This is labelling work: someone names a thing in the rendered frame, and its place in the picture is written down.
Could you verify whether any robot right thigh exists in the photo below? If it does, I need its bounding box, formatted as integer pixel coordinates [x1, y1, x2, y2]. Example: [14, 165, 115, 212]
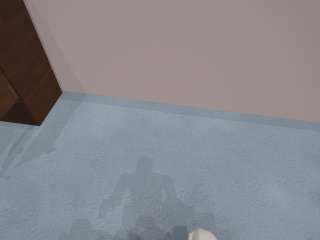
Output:
[188, 229, 217, 240]

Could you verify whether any cupboard door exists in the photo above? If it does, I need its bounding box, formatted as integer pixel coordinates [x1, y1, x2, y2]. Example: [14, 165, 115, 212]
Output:
[0, 76, 17, 119]

